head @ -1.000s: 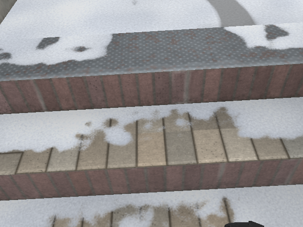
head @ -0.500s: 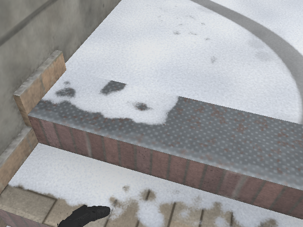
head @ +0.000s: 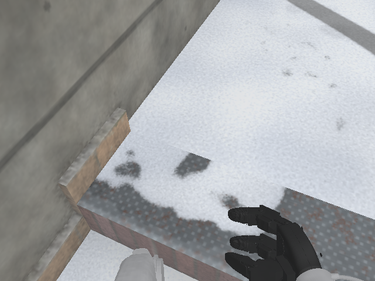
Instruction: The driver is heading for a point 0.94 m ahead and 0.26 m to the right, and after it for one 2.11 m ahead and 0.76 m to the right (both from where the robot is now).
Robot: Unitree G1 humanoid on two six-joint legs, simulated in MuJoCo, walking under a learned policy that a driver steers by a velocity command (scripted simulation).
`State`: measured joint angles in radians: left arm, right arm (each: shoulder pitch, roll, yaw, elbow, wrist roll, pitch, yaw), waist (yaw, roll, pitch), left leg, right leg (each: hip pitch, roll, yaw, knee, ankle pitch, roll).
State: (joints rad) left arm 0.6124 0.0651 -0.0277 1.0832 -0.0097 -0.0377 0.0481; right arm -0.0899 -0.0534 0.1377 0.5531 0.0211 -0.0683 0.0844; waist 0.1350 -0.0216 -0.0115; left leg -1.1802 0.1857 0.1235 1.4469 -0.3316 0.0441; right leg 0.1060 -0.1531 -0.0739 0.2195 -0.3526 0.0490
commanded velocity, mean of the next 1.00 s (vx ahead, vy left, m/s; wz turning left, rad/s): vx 0.50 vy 0.00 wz -0.50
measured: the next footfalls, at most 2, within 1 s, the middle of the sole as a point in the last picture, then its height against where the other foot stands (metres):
left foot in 0.02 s outside the picture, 0.17 m higher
right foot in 0.56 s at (264, 232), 0.17 m higher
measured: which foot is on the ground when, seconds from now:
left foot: up 0.00-0.00, down 0.02-0.56, up 0.58-1.00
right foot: down 0.00-0.02, up 0.04-0.54, down 0.56-1.00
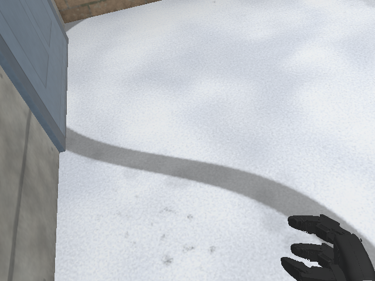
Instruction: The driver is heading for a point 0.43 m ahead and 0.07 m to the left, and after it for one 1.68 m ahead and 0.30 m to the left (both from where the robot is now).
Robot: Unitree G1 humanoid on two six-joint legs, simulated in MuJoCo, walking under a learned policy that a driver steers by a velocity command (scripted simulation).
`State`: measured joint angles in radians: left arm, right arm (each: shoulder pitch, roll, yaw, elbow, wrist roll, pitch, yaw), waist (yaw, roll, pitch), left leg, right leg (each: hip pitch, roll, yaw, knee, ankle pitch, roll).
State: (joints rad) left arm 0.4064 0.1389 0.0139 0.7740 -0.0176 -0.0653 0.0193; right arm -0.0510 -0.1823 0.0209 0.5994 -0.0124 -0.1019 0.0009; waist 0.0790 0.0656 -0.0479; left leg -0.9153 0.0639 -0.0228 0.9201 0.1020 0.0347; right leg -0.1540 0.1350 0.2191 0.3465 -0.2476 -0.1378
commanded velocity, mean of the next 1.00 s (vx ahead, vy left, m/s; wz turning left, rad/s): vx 0.24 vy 0.00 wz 0.24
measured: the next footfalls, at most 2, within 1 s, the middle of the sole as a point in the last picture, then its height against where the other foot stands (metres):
left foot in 0.18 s outside the picture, level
right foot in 0.58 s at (262, 271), level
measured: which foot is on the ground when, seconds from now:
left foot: up 0.00-0.16, down 0.18-0.60, up 0.62-0.98, down 1.00-1.00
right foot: down 0.00-0.18, up 0.20-0.56, down 0.58-1.00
